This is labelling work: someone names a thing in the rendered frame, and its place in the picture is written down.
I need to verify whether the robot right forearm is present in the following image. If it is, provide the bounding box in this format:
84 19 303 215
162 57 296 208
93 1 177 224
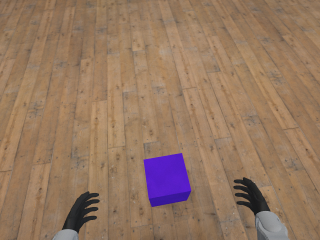
255 211 290 240

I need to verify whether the robot right hand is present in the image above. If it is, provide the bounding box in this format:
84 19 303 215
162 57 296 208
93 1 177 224
233 177 270 216

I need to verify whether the robot left hand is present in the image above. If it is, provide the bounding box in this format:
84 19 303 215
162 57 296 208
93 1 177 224
62 191 100 234

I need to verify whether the robot left forearm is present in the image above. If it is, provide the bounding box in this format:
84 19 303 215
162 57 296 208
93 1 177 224
52 229 79 240

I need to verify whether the carton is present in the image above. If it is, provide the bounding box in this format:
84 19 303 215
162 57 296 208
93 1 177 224
143 153 192 207

